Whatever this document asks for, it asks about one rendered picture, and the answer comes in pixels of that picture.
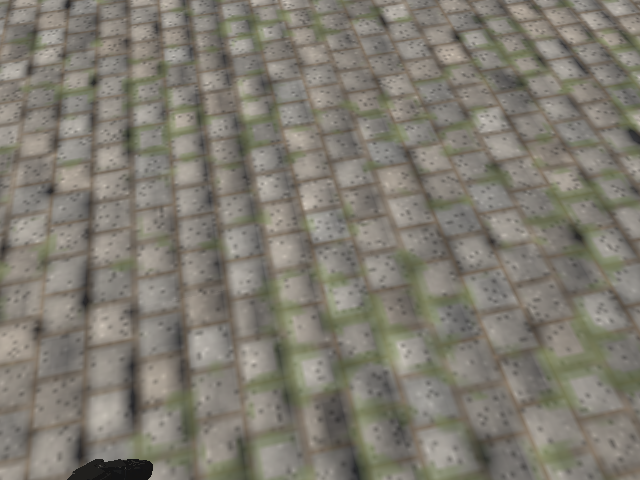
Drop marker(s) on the robot left hand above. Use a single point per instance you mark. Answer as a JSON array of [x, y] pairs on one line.
[[130, 469]]

